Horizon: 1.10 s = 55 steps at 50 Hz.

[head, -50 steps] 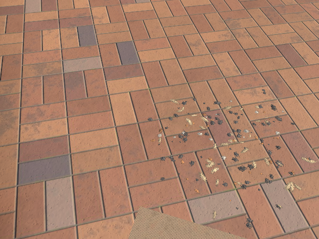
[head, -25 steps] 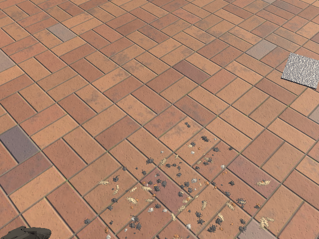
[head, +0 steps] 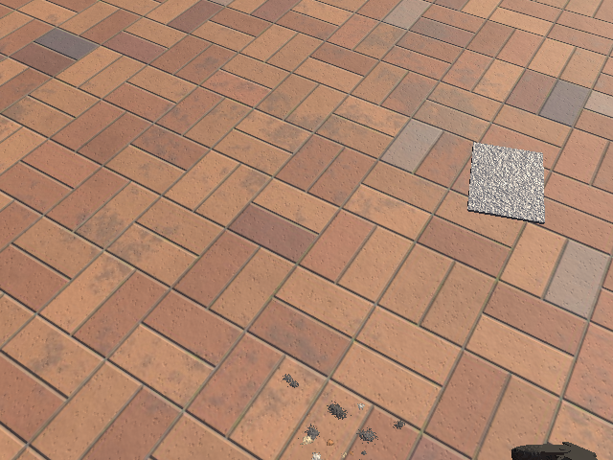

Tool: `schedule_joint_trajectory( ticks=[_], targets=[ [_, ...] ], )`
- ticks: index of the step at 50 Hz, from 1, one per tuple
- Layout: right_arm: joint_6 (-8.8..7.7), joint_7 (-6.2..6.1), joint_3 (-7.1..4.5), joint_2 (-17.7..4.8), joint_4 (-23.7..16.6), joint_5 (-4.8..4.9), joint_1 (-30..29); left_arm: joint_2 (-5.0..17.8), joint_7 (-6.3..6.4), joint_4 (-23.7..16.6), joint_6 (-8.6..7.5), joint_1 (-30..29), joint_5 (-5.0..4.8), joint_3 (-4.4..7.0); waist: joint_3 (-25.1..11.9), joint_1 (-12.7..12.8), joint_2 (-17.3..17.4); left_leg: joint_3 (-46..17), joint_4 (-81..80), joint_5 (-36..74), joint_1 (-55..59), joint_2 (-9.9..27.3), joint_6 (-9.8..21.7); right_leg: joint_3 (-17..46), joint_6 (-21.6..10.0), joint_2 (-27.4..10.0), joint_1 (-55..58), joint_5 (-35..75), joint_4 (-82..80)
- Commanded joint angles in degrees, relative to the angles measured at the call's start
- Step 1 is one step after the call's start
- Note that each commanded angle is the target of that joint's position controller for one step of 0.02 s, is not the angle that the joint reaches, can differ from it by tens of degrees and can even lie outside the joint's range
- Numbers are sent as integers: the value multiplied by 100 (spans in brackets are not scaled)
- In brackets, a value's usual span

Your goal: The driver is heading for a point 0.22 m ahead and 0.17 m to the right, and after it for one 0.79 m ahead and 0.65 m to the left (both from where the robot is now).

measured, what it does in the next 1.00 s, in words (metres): walks ahead, turning left: left foot, then right foot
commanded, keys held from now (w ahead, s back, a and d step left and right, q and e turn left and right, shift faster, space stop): w+shift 0.04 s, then shift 0.14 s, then s+q+shift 0.40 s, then q+shift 0.42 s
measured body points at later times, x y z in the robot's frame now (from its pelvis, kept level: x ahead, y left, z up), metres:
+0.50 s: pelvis +0.31 +0.03 +0.00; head +0.36 +0.02 +0.45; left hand +0.51 +0.28 -0.08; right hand +0.33 -0.26 -0.13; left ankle +0.34 +0.14 -0.73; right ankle +0.46 -0.07 -0.70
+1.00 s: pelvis +0.27 -0.04 -0.01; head +0.27 -0.02 +0.44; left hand +0.24 +0.28 -0.11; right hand +0.52 -0.23 -0.11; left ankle +0.17 +0.00 -0.74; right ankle +0.46 -0.07 -0.73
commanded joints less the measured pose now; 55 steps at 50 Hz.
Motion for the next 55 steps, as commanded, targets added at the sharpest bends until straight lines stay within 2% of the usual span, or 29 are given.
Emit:
schedule_joint_trajectory(
  ticks=[1, 4, 6, 7, 8, 9, 10, 12, 14, 16, 18, 24, 27, 28, 29, 30, 31, 33, 36, 40, 45, 47, 48, 49, 50, 51, 52, 53, 55],
  targets=[
    [-86, 50, -71, -327, -397, 121, -684, 862, -14, -244, -228, -150, -92, 192, 477, -14, -55, 420, -1048, 1452, 1508, -431, 241, 652, -328, -1467, -1340, 3320, -1137],
    [-129, -47, -158, -524, -312, 17, -511, 1072, 66, -17, -190, 35, 11, 204, 128, -103, -265, 654, -1494, 848, 1813, -1035, 496, 438, -22, -1589, -39, 6200, -123],
    [-217, -167, -315, -847, 143, -28, 944, 1228, 163, 70, -100, -83, 133, 234, -651, -820, -562, 488, -1666, 579, 3233, -1309, 620, 455, 269, -1616, 129, 7140, 1755],
    [-256, -246, -382, -1012, 460, -75, 1944, 1193, 199, 35, -72, -361, 121, 226, -997, -1377, -524, 242, -1938, 1210, 4330, -914, 708, 312, 379, -1377, -436, 6315, 3146],
    [-272, -307, -527, -1627, 613, -189, 2599, 531, 210, -135, -74, -33, 50, 91, -1840, -1260, 749, -960, -976, 4207, 6085, 696, 1190, -59, 592, -643, -1892, 2178, 5747],
    [-272, -154, -570, -1619, 745, -118, 2842, 333, 243, -106, -83, 704, -374, 29, -3275, -1035, 1715, -3461, -1052, 6166, 7797, 2011, 2239, 577, 800, 210, -3611, -1738, 7746],
    [-215, -145, -582, -1321, 641, 116, 2549, 712, 283, -64, -58, 41, -148, 61, -3167, -1176, 526, -2941, -1346, 6045, 7113, 1485, 2059, 832, 763, -176, -3653, -1074, 7659],
    [-234, -183, -361, -604, 719, 205, 1542, 525, 185, -353, -60, -969, 53, -60, -1233, -810, 130, -1885, -2055, 4911, 5352, 857, 1714, 493, 826, -719, -4182, -981, 6636],
    [-192, -254, -302, -538, 853, 271, 1491, 382, 105, -504, 180, -1088, 321, -84, -575, -463, -38, -1573, -2488, 5159, 3864, 490, 1675, 121, 963, -945, -3613, -853, 5957],
    [-136, -211, -439, -974, 857, 155, 1368, 214, 117, -636, 359, -1001, 287, -145, -593, -196, 36, -1304, -2606, 5484, 2993, 236, 1716, -19, 1101, -899, -3141, -831, 5262],
    [-46, -169, -509, -1099, 789, 74, 1147, 181, 154, -759, 449, -1027, 155, -190, -800, -31, 299, -1007, -2544, 5434, 2575, -157, 1485, -129, 1138, -786, -2690, -272, 4231],
    [400, -179, -695, -1201, 502, 183, 1043, 535, 300, -1022, 734, -1741, 66, -121, -721, -216, 721, -1649, -2119, 3176, 2250, -408, 861, 107, 1091, -760, -2009, 626, 2972],
    [588, -255, -760, -1194, 335, 248, 837, 547, 345, -1059, 608, -1661, 74, -101, -269, -213, 823, -2371, -1858, 1756, 2307, -479, 470, 349, 1003, -947, -1668, 1045, 1478],
    [598, -259, -732, -1016, 289, 280, 1005, 648, 390, -1085, 515, -1704, 105, -78, -242, -376, 377, -2254, -1340, 681, 2245, -769, 200, 607, 864, -1470, -1432, 2054, 960],
    [603, -272, -646, -563, 225, 272, 1640, 1011, 440, -1237, 497, -1948, 120, -31, -592, -840, -1061, -1334, 112, -1903, 1925, -1479, -34, 1706, 500, -2948, -978, 4798, 1099],
    [677, -333, -704, -716, 287, 239, 2002, 848, 399, -1351, 579, -1987, 1, -95, -1182, -836, -1589, -622, 1581, -4073, 1966, -2138, -105, 2273, -325, -3691, -1369, 6696, 961],
    [718, -342, -755, -905, 368, 102, 2191, 741, 364, -1377, 636, -1908, -15, -109, -1465, -878, -1244, -527, 2591, -3967, 1910, -1840, -171, 1965, -637, -3739, -1260, 6685, 985],
    [844, -317, -794, -1023, 456, 115, 1804, 462, 379, -1535, 706, -2404, 172, -146, -1024, -872, -962, -415, 3237, -3002, 1655, -1476, -308, 1197, -391, -2936, -1738, 3431, 560],
    [915, -188, -807, -1096, 363, 252, 1411, 445, 395, -1610, 698, -2585, 244, -100, -675, -745, -1033, -172, 3304, -2195, 1484, -1401, -462, 370, -110, -2327, -1737, 1839, 385],
    [907, -84, -714, -881, 210, 266, 1099, 584, 413, -1403, 627, -2011, 176, 38, -760, -459, -1061, 15, 2046, -2433, 1543, -1278, -423, 216, -32, -2536, -1027, 791, 214],
    [968, 154, -677, -954, 136, 361, 1229, 964, 344, -1339, 676, -1964, 297, 273, -825, -432, -1411, 463, -47, -3202, 2969, -1156, 121, -271, 287, -2852, -1541, -526, -63],
    [956, 224, -688, -996, 184, 362, 1462, 1045, 324, -1322, 718, -1944, 271, 332, -785, -528, -1289, 588, -993, -2853, 3536, -1112, 409, -493, 535, -2952, -1898, -766, 20],
    [936, 214, -691, -967, 296, 315, 1718, 1002, 300, -1322, 734, -1991, 224, 345, -560, -685, -900, 492, -1815, -2468, 3919, -1100, 585, -874, 829, -2829, -2388, -871, 494],
    [898, 144, -688, -968, 359, 243, 1748, 870, 242, -1198, 745, -1770, 190, 361, 2, -735, 61, -344, -2544, -2169, 4027, -845, 714, -1328, 1165, -2499, -3318, -1233, 1615],
    [877, 40, -683, -1328, 159, 231, 1591, 236, 180, -1179, 783, -1448, 134, 213, 367, -550, 1484, -2660, -3061, -2556, 3772, 601, 940, -1656, 1495, -1799, -4837, -1950, 3542],
    [857, -121, -909, -2198, -61, 32, 1612, 483, 263, -1798, 814, -2643, 195, 217, 803, -1002, 1434, -4077, -3771, -2429, 2168, 1260, 1539, -467, 1549, -1255, -5077, -1847, 3953],
    [817, -248, -903, -2067, 22, -33, 1294, 614, 293, -1810, 770, -2736, 78, 243, 1013, -673, 959, -3273, -3836, -2733, 1927, 834, 1467, -57, 1487, -1408, -4657, -1051, 4422],
    [762, -315, -835, -1855, -44, 9, 818, 670, 285, -1680, 718, -2508, 77, 258, 974, -366, 919, -2623, -3641, -2402, 1880, 361, 1216, -54, 1392, -1334, -4418, -293, 4620],
    [677, -293, -756, -1507, -191, 76, 450, 795, 201, -1356, 656, -1988, 205, 320, 484, -212, 810, -2035, -3030, -772, 2448, -186, 1061, -157, 1306, -1196, -4174, 283, 5029]
  ],
)
Next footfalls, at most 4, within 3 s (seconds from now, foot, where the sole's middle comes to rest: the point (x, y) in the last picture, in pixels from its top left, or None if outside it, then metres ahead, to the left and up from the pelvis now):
0.14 left None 0.38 0.14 -0.77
0.56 right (362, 450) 0.50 -0.05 -0.77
0.98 left None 0.20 0.02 -0.77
1.40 right None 0.39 -0.05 -0.77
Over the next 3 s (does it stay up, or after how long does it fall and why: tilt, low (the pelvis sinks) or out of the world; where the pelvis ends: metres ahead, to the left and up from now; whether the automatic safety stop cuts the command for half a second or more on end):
stays up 0.43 0.37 -0.02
